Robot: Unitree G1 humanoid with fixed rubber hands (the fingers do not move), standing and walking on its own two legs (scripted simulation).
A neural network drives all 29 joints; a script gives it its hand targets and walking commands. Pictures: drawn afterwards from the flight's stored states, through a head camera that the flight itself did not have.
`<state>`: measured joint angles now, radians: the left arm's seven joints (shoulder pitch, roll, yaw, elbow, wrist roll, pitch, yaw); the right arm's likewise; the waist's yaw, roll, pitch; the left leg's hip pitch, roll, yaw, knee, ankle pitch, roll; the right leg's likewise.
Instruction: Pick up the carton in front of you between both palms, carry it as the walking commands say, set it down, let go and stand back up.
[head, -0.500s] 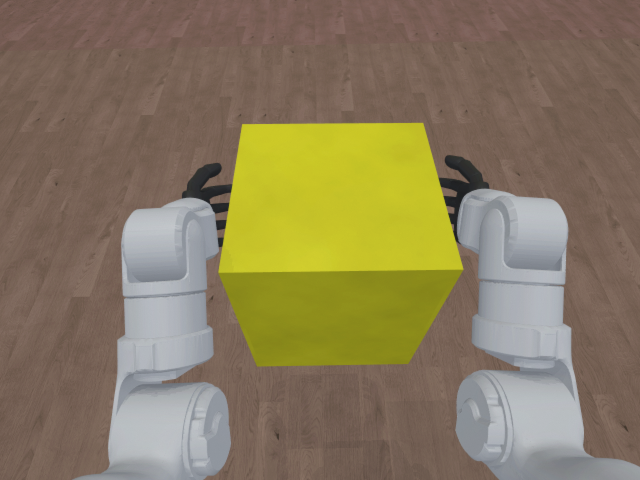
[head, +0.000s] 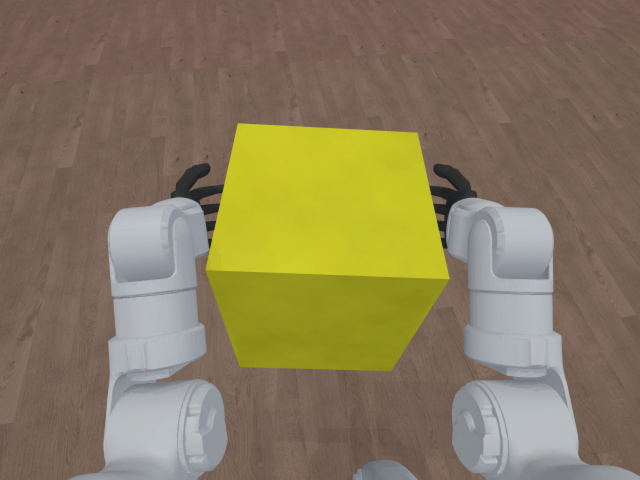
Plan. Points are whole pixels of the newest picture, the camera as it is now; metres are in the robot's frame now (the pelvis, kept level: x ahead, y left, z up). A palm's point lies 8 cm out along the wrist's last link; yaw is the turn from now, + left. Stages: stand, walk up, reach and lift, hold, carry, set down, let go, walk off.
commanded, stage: carry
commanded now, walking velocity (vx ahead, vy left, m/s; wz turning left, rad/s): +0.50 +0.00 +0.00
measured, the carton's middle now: (321, 258) +0.39 -0.02 +0.06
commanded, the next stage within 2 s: none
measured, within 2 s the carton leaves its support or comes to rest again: neither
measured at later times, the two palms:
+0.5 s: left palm (196, 67) +0.66 +0.14 +0.17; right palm (394, 49) +0.69 -0.16 +0.17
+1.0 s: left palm out of the picture +0.99 +0.13 +0.22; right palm out of the picture +0.97 -0.17 +0.22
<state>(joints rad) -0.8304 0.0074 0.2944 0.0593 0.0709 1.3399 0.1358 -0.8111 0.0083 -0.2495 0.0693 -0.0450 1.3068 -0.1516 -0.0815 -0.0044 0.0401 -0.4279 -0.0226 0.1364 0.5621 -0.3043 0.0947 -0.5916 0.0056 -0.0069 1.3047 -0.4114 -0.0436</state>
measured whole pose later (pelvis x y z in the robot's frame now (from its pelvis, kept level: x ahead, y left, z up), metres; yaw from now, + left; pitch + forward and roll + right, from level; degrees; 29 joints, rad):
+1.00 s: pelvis +0.60 -0.01 +0.05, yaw +1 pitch +6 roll +0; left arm -0.86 0.01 0.29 0.04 0.08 1.36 0.14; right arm -0.85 0.00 -0.27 0.05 -0.04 1.32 -0.15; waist -0.07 -0.01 -0.01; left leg -0.25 0.00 0.10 0.47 -0.40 0.05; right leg -0.75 -0.05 -0.04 0.93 -0.30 -0.02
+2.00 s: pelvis +1.21 -0.03 +0.07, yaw +1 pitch +4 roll -1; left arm -0.88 0.02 0.26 0.16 0.07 1.33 0.14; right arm -0.86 -0.03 -0.27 0.14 -0.05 1.32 -0.14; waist 0.01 0.03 -0.07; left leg -0.20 0.05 0.06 0.76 -0.54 0.01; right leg -0.59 0.01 -0.15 0.65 -0.21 -0.07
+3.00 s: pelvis +1.79 -0.04 +0.13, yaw +1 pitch +4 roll +0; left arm -0.81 0.01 0.24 0.19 0.06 1.32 0.14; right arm -0.83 -0.03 -0.27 0.18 -0.06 1.34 -0.12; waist 0.06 0.02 -0.04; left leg -0.54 0.01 0.01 1.29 -0.43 0.04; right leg -0.46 0.00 -0.13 0.61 -0.30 -0.07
